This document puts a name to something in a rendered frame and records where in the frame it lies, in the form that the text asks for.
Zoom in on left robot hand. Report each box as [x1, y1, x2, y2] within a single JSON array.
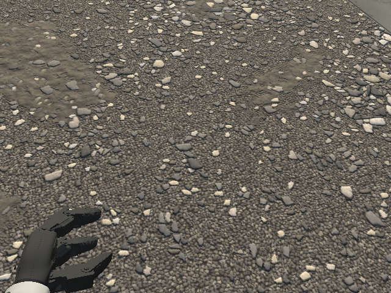
[[14, 207, 112, 293]]

